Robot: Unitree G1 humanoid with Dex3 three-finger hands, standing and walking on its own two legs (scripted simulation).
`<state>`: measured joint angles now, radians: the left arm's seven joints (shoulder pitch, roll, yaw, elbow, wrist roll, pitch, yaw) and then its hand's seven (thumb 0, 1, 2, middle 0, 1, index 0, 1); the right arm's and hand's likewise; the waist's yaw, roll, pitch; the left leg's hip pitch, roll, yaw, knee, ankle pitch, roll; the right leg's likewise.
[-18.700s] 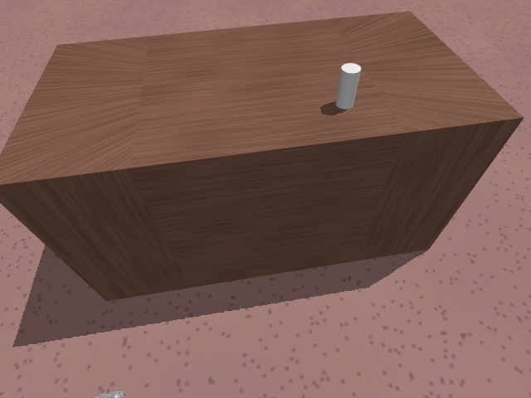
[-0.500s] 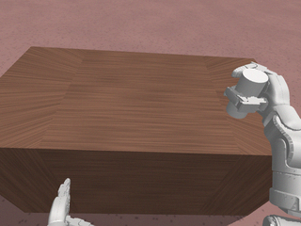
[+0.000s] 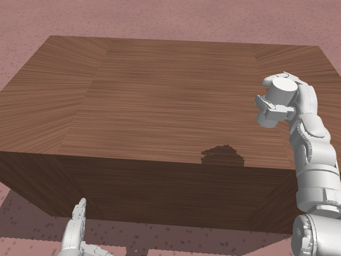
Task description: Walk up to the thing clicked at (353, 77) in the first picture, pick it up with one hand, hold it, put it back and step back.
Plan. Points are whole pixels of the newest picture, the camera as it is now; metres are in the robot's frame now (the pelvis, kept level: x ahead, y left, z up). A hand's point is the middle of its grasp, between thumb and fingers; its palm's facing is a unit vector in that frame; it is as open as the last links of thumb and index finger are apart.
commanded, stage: crouch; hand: right
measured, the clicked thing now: (274, 103) +0.41 -0.19 +0.14
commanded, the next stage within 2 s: lower in 0.76 s
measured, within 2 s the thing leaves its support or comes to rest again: rests again in 1.94 s
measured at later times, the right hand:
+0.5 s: hand (265, 100) +0.46 -0.19 +0.11, palm faces +0.08 +1.00 +0.01, open 6.9 cm
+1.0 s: hand (261, 100) +0.48 -0.19 +0.08, palm faces +0.09 +1.00 +0.02, open 6.9 cm
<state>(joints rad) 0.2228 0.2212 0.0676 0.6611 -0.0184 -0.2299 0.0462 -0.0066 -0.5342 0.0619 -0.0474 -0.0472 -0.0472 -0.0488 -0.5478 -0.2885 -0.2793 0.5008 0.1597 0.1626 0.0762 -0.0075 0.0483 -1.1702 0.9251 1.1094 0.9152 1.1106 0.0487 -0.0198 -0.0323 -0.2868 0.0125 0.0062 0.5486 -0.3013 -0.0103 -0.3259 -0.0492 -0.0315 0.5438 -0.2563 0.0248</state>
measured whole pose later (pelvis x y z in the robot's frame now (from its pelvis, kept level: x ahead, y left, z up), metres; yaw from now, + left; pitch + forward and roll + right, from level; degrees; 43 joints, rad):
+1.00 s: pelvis +0.00 -0.02 -0.02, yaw +2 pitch +13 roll +1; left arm 0.29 0.23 0.05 0.38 0.01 -0.13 0.03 -0.01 -0.54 0.06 -0.05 -0.05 -0.05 -0.05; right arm -0.83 -0.43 -0.36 1.09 0.09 -0.25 0.11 -0.01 0.05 -1.17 0.92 1.11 0.92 1.11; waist 0.14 0.01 -0.09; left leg -0.60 0.00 -0.02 0.73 -0.35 -0.03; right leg -0.65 -0.07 -0.04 0.77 -0.34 0.01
